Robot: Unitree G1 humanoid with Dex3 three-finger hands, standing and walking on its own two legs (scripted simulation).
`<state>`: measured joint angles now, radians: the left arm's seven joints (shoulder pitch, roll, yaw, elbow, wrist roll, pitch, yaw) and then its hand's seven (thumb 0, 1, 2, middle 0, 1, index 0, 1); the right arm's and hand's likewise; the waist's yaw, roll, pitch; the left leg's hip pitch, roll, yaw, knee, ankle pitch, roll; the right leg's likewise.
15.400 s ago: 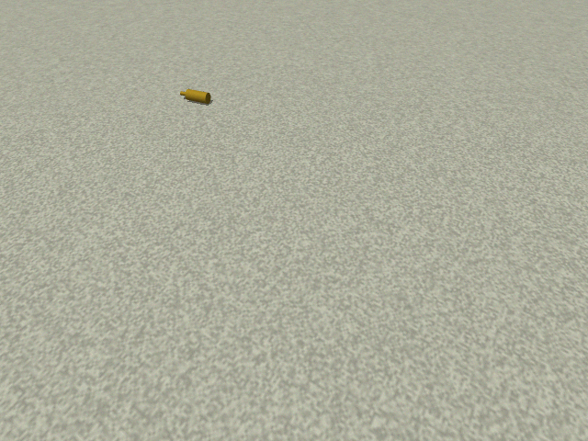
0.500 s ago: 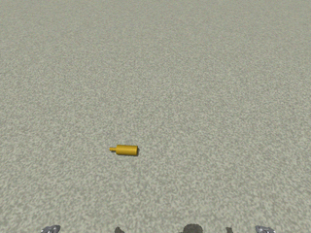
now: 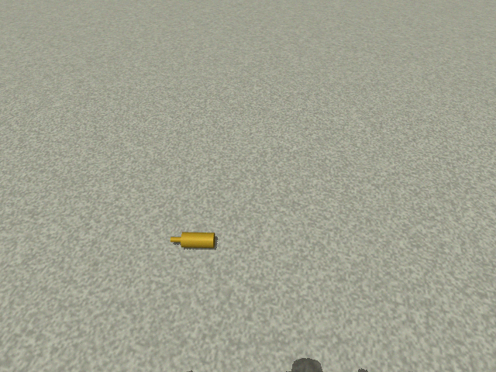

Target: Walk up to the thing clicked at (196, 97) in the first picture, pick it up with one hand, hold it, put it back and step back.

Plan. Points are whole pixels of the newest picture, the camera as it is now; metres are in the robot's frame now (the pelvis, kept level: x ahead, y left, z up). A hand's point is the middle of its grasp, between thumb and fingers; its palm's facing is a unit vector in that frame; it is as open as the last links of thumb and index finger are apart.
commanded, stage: stand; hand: left
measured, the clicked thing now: (192, 239) +0.76 +0.27 -0.75
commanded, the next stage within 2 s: walk up in 0.56 s
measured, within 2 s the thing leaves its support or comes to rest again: neither
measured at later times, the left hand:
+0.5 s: hand out of the picture +0.06 +0.25 -0.16, palm faces -0.04 -0.94 -0.34, open 7.4 cm
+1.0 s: hand out of the picture +0.10 +0.33 -0.17, palm faces -0.02 -0.94 -0.35, open 7.4 cm
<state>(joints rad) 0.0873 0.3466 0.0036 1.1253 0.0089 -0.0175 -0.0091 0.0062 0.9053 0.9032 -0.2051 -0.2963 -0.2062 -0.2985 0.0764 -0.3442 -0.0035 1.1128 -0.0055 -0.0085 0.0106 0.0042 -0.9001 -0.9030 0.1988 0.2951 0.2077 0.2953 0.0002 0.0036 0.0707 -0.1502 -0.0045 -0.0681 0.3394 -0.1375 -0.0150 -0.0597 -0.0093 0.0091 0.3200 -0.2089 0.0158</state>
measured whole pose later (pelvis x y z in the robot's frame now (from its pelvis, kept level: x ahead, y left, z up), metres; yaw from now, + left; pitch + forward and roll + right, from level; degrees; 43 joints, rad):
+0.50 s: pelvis +0.00 +0.00 +0.00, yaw +0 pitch -2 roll +0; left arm 0.13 0.36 0.00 1.13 0.01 -0.01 -0.01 0.01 0.91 0.90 -0.20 -0.30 -0.21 -0.30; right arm 0.13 -0.35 0.00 1.14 -0.01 -0.01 0.01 0.00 -0.90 -0.90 0.20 0.30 0.21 0.30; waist -0.01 0.00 0.06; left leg -0.17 -0.01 -0.06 0.34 -0.13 -0.01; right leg -0.09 -0.01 0.02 0.34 -0.21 0.02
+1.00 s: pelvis +0.09 +0.05 -0.01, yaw +1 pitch -3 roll +0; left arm 0.31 0.44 0.06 0.98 0.01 -0.02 -0.04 0.01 0.91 0.90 -0.20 -0.30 -0.20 -0.30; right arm 0.26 -0.38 -0.08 0.92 -0.02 -0.07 0.05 0.00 -0.90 -0.90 0.20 0.30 0.21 0.30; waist 0.00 -0.05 0.09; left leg -0.22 0.00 0.06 0.50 -0.24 0.04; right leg -0.36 0.00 0.08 1.02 -0.43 -0.05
